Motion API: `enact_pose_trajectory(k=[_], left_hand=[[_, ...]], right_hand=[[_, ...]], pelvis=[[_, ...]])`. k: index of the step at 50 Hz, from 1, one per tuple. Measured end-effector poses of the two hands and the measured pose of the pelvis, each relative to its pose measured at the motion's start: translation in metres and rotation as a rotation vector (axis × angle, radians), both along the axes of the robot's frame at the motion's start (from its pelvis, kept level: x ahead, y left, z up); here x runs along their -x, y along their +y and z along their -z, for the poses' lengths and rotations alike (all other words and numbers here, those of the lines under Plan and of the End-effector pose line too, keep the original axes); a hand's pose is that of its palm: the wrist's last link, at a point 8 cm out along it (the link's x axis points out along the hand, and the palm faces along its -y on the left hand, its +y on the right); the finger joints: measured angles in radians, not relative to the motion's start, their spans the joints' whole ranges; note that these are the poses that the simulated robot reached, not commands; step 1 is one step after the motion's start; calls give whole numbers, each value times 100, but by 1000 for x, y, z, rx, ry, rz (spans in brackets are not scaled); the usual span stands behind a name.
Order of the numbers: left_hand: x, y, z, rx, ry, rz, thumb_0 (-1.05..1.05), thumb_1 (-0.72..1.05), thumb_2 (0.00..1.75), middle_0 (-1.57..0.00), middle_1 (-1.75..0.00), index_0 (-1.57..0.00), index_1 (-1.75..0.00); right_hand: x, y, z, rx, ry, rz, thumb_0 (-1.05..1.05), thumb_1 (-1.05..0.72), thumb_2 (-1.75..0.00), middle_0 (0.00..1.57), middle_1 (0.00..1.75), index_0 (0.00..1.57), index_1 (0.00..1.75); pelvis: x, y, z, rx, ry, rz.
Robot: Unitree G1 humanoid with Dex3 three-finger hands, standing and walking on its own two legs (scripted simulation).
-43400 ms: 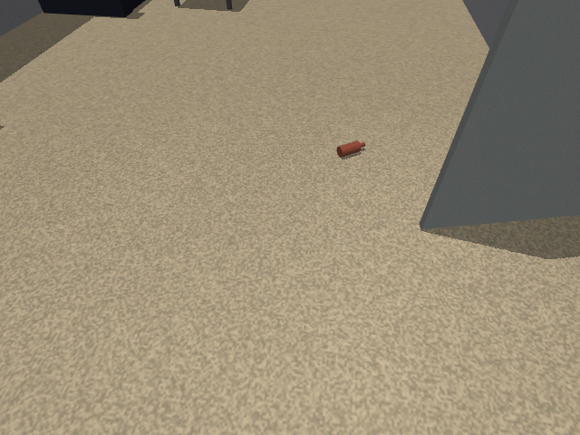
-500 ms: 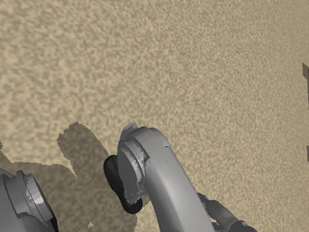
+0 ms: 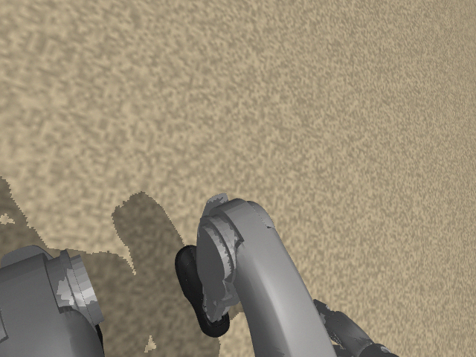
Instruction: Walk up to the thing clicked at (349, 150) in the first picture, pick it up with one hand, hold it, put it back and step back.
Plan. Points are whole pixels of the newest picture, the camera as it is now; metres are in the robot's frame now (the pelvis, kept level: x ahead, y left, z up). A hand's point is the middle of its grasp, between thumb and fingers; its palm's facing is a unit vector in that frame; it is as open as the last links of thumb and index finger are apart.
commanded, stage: settle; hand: left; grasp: from above
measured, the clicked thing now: out of the picture +0.46 +0.40 -0.26
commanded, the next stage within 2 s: lift in 0.48 s
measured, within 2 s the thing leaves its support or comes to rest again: neither
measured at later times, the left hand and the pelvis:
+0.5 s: hand out of the picture +0.45 +0.37 -0.15, palm faces -0.46 -0.12 -0.88, open 8.7 cm; pelvis +0.00 +0.00 +0.02, yaw +4 degrees
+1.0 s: hand out of the picture +0.41 +0.37 -0.07, palm faces -0.47 -0.17 -0.87, open 8.8 cm; pelvis -0.01 +0.00 +0.07, yaw +8 degrees
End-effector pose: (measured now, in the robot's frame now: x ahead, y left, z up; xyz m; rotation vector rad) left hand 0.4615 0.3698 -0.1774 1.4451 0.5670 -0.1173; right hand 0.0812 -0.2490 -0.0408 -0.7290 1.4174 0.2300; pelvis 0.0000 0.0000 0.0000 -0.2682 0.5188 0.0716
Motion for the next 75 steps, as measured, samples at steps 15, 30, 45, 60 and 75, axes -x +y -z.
enact_pose_trajectory(k=[15, 30, 45, 60, 75], left_hand=[[1, 8, -59, -24, 39, 0, 1, 24, 8, -88, -25, -92, -20], [4, 1, -93, -16, 48, 26, 1, 23, 11, -89, -25, -91, -21], [28, 0, -136, 16, 72, 7, 1, 25, 12, -85, -28, -88, -24], [81, 3, -233, 37, 64, 16, 1, 24, 15, -84, -30, -87, -26], [131, -21, -361, 38, 19, 13, 0, 24, 17, -83, -32, -85, -28]], right_hand=[[-22, -2, 10, -48, -63, 85, 0, -91, -90, 20, 30, 20, 30], [-1, -14, 8, 1, -35, 173, 0, -91, -90, 20, 30, 20, 30], [6, -15, -10, 9, -35, 255, 0, -91, -90, 20, 30, 20, 30], [-44, 1, -59, -61, -187, 268, 1, -91, -90, 20, 30, 20, 30], [-75, 22, -152, -151, -323, 298, 1, -90, -89, 20, 30, 20, 30]], pelvis=[[-1, 0, -12, -26, 58, -32], [6, -5, -22, -55, 68, -48], [8, -5, -50, -74, 98, -68], [8, -1, -116, -108, 104, -97], [3, 2, -219, -153, -1, -131]])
